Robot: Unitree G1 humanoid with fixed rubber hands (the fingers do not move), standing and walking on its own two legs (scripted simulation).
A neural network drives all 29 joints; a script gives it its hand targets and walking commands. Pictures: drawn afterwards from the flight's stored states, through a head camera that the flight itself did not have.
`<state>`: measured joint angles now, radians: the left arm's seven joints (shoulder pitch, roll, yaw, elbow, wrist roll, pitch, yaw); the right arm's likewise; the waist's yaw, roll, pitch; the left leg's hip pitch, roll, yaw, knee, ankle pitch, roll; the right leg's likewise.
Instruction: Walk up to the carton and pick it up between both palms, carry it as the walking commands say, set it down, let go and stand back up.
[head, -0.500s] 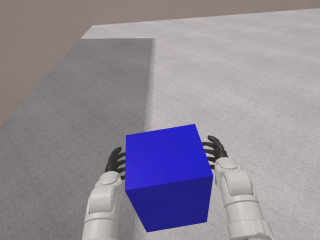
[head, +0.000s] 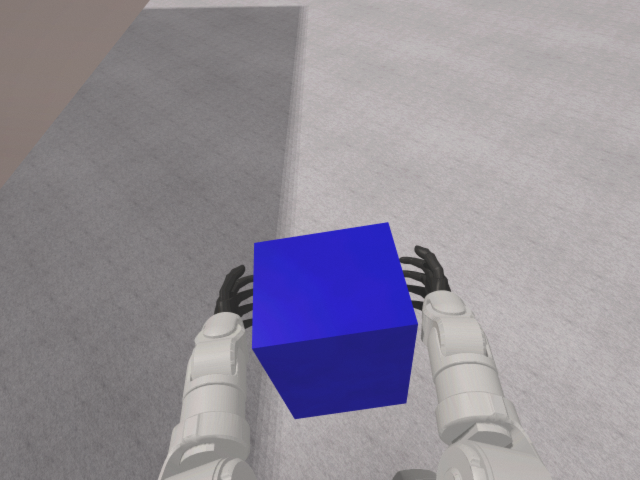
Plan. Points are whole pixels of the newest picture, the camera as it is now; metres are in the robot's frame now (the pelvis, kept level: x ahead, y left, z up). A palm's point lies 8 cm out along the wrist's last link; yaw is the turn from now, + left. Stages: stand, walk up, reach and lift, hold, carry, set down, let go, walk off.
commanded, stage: set down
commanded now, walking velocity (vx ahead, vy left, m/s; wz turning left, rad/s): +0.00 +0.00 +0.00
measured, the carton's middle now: (336, 330) +0.33 +0.00 -0.07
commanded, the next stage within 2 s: none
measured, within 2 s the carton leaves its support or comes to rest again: neither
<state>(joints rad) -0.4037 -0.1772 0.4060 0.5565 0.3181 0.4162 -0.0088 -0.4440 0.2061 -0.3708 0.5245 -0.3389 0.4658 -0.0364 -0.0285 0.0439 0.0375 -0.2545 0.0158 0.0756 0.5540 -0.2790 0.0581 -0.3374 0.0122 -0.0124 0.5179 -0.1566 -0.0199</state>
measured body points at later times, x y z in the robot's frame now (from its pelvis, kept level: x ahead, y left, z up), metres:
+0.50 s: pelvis -0.01 +0.01 -0.04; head +0.17 +0.00 +0.38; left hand +0.34 +0.15 -0.12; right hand +0.34 -0.13 -0.12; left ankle +0.02 +0.11 -0.73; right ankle +0.08 -0.10 -0.73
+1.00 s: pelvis -0.04 +0.01 -0.08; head +0.23 +0.00 +0.28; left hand +0.35 +0.14 -0.21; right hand +0.35 -0.15 -0.22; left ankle +0.02 +0.11 -0.73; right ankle +0.08 -0.10 -0.73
